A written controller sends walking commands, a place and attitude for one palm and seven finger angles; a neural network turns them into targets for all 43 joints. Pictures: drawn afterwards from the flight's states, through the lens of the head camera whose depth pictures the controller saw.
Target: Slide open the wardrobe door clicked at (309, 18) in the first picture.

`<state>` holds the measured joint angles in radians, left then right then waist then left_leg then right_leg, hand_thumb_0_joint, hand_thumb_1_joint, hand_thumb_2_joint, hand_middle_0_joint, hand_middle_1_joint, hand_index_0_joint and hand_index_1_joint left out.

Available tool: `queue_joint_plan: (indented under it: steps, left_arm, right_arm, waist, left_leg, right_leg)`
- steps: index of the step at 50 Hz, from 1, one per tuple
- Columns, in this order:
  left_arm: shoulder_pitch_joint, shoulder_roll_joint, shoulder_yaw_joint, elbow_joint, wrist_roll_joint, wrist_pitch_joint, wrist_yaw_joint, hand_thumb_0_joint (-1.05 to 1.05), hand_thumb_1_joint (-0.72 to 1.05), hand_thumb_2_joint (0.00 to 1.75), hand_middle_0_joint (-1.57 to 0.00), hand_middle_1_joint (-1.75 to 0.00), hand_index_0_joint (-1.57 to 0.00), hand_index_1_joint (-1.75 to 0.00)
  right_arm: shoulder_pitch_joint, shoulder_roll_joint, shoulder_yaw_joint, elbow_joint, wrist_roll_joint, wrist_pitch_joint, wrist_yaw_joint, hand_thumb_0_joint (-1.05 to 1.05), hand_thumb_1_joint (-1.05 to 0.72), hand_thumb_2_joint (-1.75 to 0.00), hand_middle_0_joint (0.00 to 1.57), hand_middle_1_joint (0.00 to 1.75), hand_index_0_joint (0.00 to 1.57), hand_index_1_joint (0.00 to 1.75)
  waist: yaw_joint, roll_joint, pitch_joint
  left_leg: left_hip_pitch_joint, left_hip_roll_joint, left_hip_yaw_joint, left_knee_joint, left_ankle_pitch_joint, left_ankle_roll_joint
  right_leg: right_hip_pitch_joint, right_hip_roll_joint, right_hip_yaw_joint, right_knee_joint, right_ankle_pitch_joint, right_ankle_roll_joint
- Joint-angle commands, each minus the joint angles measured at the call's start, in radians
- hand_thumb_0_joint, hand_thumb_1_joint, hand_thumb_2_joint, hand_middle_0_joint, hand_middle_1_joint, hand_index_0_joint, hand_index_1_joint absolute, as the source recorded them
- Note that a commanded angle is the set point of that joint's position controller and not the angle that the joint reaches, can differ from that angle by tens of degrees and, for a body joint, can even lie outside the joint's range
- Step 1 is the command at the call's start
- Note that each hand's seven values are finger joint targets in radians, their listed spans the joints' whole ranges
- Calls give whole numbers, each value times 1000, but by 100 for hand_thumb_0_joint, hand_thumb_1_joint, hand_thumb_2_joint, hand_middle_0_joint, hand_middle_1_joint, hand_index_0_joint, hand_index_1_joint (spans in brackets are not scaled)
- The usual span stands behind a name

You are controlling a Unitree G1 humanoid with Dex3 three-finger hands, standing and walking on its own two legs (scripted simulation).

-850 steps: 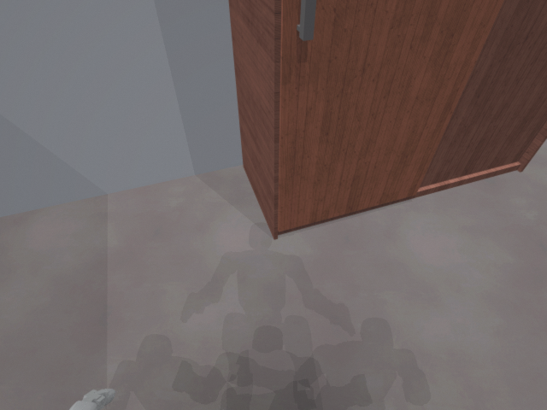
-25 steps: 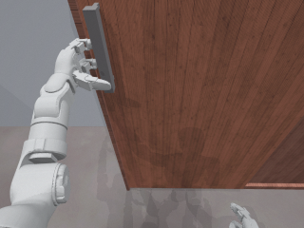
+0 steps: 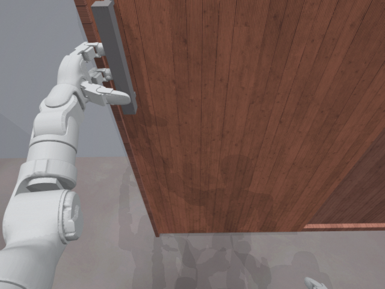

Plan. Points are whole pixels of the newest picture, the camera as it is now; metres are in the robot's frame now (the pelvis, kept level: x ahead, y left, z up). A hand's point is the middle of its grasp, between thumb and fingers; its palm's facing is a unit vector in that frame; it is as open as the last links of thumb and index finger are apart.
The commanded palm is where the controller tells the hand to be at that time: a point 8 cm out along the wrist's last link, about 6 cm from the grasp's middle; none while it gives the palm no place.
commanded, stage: slide the fingers in behind the handle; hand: left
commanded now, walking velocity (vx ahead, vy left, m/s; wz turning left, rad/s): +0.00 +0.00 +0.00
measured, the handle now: (121, 61) +0.49 +0.16 +0.24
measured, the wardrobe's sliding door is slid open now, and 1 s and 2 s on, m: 0.00 0.00 0.00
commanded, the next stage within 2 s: grip the handle and tug to test in 1.88 s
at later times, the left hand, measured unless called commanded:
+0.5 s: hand (106, 82) +0.44 +0.18 +0.23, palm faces +0.04 -1.00 -0.01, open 13.9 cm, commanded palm +0.41 +0.23 +0.23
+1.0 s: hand (116, 79) +0.45 +0.16 +0.23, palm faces +0.04 -1.00 +0.01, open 14.0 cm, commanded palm +0.42 +0.21 +0.23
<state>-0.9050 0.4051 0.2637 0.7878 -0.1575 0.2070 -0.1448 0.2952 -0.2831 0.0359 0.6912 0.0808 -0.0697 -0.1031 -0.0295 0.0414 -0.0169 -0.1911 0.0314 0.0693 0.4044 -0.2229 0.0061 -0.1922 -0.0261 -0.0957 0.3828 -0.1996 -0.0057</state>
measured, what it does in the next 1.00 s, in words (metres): stands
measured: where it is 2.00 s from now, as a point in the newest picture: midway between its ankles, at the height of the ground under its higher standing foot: outside the picture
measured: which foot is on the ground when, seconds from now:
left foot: down 0.00-1.00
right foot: down 0.00-1.00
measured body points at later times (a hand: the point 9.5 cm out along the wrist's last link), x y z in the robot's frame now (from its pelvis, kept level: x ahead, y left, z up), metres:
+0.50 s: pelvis +0.00 +0.01 +0.00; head -0.01 -0.01 +0.45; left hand +0.43 +0.23 +0.23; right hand +0.11 -0.25 -0.11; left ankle -0.01 +0.11 -0.74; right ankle +0.00 -0.11 -0.74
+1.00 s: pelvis +0.01 +0.00 +0.00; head +0.00 -0.01 +0.45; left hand +0.44 +0.22 +0.23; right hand +0.14 -0.24 -0.11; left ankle -0.01 +0.12 -0.74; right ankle +0.00 -0.11 -0.74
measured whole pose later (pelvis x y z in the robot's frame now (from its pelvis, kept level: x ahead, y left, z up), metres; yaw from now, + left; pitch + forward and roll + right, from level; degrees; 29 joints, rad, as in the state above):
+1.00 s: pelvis +0.01 +0.00 +0.00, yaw -1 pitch +0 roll +0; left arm -0.81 0.32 0.24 0.61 -0.17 0.25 -0.10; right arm 0.26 -0.25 0.05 0.67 0.08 -0.05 -0.08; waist -0.01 0.04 -0.04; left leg -0.17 0.03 0.08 0.40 -0.24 0.01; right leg -0.17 -0.03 -0.08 0.38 -0.21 0.00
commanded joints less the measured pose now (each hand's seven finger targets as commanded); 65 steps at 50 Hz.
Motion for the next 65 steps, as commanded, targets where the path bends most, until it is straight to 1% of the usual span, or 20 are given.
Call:
queue_joint_plan:
  steps: [1,2,6,13,17,21,22,24,28,33,37,40,43,45,48,52,55,60,62,65]
  left_arm:
    - [-644,235,34,-199,-6,-123,10,0,-50,30,-30,-120,-30,-120]
    - [-641,247,39,-172,2,-128,8,0,-50,30,-30,-120,-30,-120]
    - [-652,233,29,-136,-1,-155,-3,0,-50,30,-30,-120,-30,-120]
    - [-552,250,73,-234,-28,-185,-26,0,-50,30,-30,-120,-30,-120]
    - [-447,220,57,-212,-20,-136,-22,0,-50,30,-30,-120,-30,-120]
    - [-390,215,66,-280,-22,-81,-7,0,-50,30,-30,-120,-30,-120]
    - [-399,220,72,-302,-22,-73,-3,0,-50,30,-30,-120,-30,-120]
    - [-467,153,15,-365,-29,-66,2,0,-50,30,-30,-120,-30,-120]
    - [-515,180,33,-376,-30,-68,23,0,-50,30,-30,-120,-30,-120]
    - [-544,129,-19,-345,-14,-57,36,0,-50,30,-30,-120,-30,-120]
    - [-454,158,31,-304,-23,-37,34,0,-50,30,-30,-120,-30,-120]
    - [-425,140,18,-294,-21,-28,30,0,-50,30,-30,-120,-30,-120]
    - [-443,111,1,-360,-22,-31,38,0,-50,30,-30,-120,-30,-120]
    - [-401,150,43,-374,-28,-35,46,0,-50,30,-30,-120,-30,-120]
    - [-429,111,12,-425,-29,-24,46,0,-50,30,-30,-120,-30,-120]
    - [-452,89,-16,-512,-18,-13,57,0,-50,30,-30,-120,-30,-120]
    - [-408,75,-8,-544,-30,1,66,0,-50,30,-30,-120,-30,-120]
    - [-326,67,3,-476,-30,57,81,0,-50,30,-30,-120,-30,-120]
    - [-371,38,-29,-458,-24,77,90,0,-50,30,-30,-120,-30,-120]
    - [-396,49,-26,-428,-13,80,104,0,-50,30,-30,-120,-30,-120]
  right_arm:
    - [-20,-123,-42,-113,-3,-67,-9,0,-90,-90,20,30,20,30]
    - [-19,-122,-42,-107,-2,-68,-9,0,-90,-90,20,30,20,30]
    - [-7,-124,-39,-103,-3,-78,-6,0,-90,-90,20,30,20,30]
    - [-31,-119,-40,-132,-1,-95,5,0,-90,-90,20,30,20,30]
    - [-51,-120,-39,-141,6,-85,9,0,-90,-90,20,30,20,30]
    - [-77,-117,-38,-165,8,-73,14,0,-90,-90,20,30,20,30]
    - [-82,-115,-38,-167,9,-70,13,0,-90,-90,20,30,20,30]
    - [-92,-107,-38,-170,9,-75,11,0,-90,-90,20,30,20,30]
    - [-92,-107,-34,-155,5,-76,2,0,-90,-90,20,30,20,30]
    - [-92,-100,-29,-138,2,-73,1,0,-90,-90,20,30,20,30]
    - [-91,-103,-32,-149,-2,-60,5,0,-90,-90,20,30,20,30]
    - [-98,-104,-35,-156,0,-49,8,0,-90,-90,20,30,20,30]
    - [-105,-96,-34,-166,-1,-46,13,0,-90,-90,20,30,20,30]
    - [-108,-101,-38,-171,-3,-39,14,0,-90,-90,20,30,20,30]
    - [-117,-94,-36,-171,-1,-36,15,0,-90,-90,20,30,20,30]
    - [-131,-89,-38,-177,-2,-34,16,0,-90,-90,20,30,20,30]
    - [-142,-88,-39,-180,-6,-31,18,0,-90,-90,20,30,20,30]
    - [-155,-88,-35,-168,-4,-16,19,0,-90,-90,20,30,20,30]
    - [-158,-85,-30,-165,-2,-11,16,0,-90,-90,20,30,20,30]
    - [-152,-89,-32,-162,-6,-6,11,0,-90,-90,20,30,20,30]
  waist:
    - [-35,-40,-314]
    - [-32,-7,-313]
    - [-36,-6,-315]
    - [4,-21,-354]
    - [15,-43,-269]
    - [34,-21,-271]
    - [32,-47,-273]
    - [10,-39,-275]
    - [1,-39,-284]
    - [-13,11,-292]
    - [15,-39,-332]
    - [19,-63,-319]
    - [19,-33,-319]
    - [32,-74,-336]
    - [19,-67,-326]
    - [20,-1,-354]
    - [31,-9,-371]
    - [36,-69,-295]
    - [22,-72,-253]
    - [17,-88,-255]
  left_leg:
    - [126,-21,-64,-24,188,38]
    - [125,-22,-60,-22,182,37]
    - [121,-22,-62,-22,181,36]
    - [132,-19,-60,-28,219,35]
    - [91,-14,-57,-47,190,33]
    - [91,-14,-56,-51,195,32]
    - [94,-14,-56,-52,191,32]
    - [122,-12,-58,-46,191,34]
    - [135,-14,-67,-44,162,34]
    - [153,-17,-68,-35,195,27]
    - [137,-19,-61,-30,259,26]
    - [131,-17,-55,-27,276,28]
    - [147,-16,-56,-23,308,27]
    - [143,-15,-54,-24,317,29]
    - [145,-18,-46,-18,323,33]
    - [179,-19,-52,-13,355,28]
    - [195,-18,-52,-9,388,26]
    - [142,-17,-45,-26,325,26]
    - [127,-19,-49,-34,273,28]
    - [130,-18,-49,-35,251,33]
  right_leg:
    - [39,23,60,-37,210,-15]
    - [33,21,64,-34,205,-17]
    - [33,21,62,-32,206,-18]
    - [81,27,58,-21,252,-23]
    - [59,27,51,-27,210,-22]
    - [69,24,52,-32,201,-24]
    - [71,26,51,-33,198,-23]
    - [42,28,50,-34,191,-20]
    - [30,30,56,-45,153,-19]
    - [21,27,51,-37,185,-23]
    - [80,25,49,-22,267,-25]
    - [87,24,46,-20,289,-22]
    - [81,26,47,-12,313,-25]
    - [111,27,47,-15,324,-23]
    - [106,26,48,-10,351,-20]
    - [107,27,46,-5,353,-25]
    - [124,30,43,-4,377,-26]
    - [112,29,37,-17,333,-21]
    - [77,29,39,-26,281,-18]
    - [72,25,44,-38,251,-16]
